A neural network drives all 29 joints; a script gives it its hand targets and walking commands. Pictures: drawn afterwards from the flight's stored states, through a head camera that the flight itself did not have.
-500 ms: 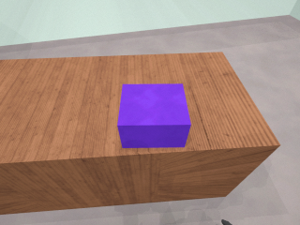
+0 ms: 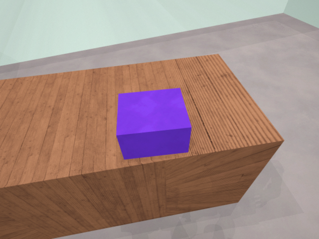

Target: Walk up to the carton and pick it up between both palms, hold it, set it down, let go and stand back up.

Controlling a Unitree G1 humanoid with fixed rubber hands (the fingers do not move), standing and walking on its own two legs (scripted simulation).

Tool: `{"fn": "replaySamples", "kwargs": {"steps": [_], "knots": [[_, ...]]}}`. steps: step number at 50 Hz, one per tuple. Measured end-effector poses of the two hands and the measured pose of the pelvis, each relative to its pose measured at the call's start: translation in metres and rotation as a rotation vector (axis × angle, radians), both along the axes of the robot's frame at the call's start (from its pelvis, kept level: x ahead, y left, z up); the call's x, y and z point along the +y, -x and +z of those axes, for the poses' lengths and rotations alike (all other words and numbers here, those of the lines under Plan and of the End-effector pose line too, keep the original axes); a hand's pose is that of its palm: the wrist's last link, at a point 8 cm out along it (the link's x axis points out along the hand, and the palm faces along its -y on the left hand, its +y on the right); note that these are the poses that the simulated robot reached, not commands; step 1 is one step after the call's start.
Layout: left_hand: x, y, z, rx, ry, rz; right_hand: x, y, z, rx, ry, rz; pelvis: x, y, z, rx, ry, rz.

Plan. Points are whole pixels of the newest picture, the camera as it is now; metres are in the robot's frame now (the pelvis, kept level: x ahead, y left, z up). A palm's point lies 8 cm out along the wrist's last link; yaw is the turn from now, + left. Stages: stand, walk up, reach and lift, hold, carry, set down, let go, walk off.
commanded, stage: walk up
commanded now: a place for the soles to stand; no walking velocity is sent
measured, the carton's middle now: (152, 122) +0.52 +0.03 -0.05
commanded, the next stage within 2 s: none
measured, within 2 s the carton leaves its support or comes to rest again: neither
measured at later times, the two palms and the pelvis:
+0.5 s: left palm out of the picture +0.08 +0.23 -0.12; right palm out of the picture +0.07 -0.24 -0.13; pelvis +0.00 +0.01 -0.01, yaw +0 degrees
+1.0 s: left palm out of the picture +0.12 +0.23 -0.12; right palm out of the picture +0.05 -0.19 -0.13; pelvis +0.00 +0.04 +0.00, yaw -2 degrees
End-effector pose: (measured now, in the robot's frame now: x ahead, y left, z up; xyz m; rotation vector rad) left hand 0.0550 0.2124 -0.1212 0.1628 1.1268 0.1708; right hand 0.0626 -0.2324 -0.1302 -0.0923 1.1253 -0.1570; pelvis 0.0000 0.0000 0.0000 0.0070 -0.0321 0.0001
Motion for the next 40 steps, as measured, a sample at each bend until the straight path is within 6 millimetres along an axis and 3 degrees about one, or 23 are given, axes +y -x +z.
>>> {"fn": "replaySamples", "kwargs": {"steps": [14,21,31,40], "knots": [[-0.011,-0.018,0.004,-0.03,-0.007,-0.046,-0.011,0.024,-0.007,0.042,-0.007,-0.038,-0.008,-0.002,-0.002,0.009,-0.01,-0.032],[-0.006,-0.025,0.005,-0.056,-0.022,-0.034,-0.014,0.009,-0.01,0.04,0.01,0.025,0.001,0.001,-0.006,0.028,0.01,-0.01],[0.035,-0.036,-0.005,-0.027,-0.061,-0.059,0.008,-0.012,0.003,-0.056,0.06,0.001,0.024,0.001,-0.011,0.025,0.004,-0.036],[0.022,-0.059,-0.006,-0.068,-0.013,-0.117,0.028,-0.008,-0.001,-0.083,0.046,-0.047,0.031,-0.001,-0.013,0.017,-0.014,-0.08]]}}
